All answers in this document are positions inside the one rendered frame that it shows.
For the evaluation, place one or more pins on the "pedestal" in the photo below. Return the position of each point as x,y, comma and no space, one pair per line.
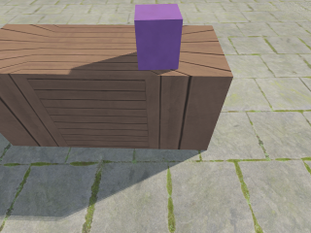
79,86

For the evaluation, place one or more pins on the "carton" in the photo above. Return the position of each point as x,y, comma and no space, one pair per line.
158,35

